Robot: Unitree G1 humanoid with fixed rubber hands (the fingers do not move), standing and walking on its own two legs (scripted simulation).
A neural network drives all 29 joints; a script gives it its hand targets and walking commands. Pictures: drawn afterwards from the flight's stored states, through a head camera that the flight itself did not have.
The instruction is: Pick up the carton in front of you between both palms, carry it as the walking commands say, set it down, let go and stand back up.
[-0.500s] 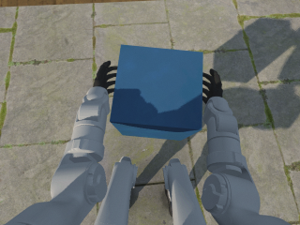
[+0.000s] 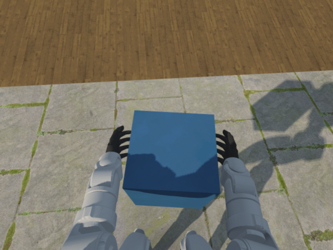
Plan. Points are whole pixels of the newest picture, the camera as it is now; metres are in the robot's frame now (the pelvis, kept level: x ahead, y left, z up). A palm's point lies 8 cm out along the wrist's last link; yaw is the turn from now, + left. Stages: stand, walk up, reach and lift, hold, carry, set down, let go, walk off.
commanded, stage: reach and lift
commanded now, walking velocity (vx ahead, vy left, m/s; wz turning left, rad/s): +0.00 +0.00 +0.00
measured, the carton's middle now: (170, 164) +0.35 +0.00 -0.10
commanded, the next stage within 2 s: hold in 1.34 s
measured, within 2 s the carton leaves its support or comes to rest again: neither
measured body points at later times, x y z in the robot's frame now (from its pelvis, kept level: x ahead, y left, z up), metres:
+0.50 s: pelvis +0.01 +0.00 +0.06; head -0.02 +0.00 +0.50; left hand +0.31 +0.15 +0.07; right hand +0.32 -0.15 +0.07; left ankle +0.03 +0.13 -0.68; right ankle +0.03 -0.13 -0.68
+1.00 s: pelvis +0.02 +0.00 +0.06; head -0.01 +0.00 +0.51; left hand +0.32 +0.15 +0.08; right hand +0.32 -0.15 +0.08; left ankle +0.03 +0.13 -0.68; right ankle +0.03 -0.13 -0.68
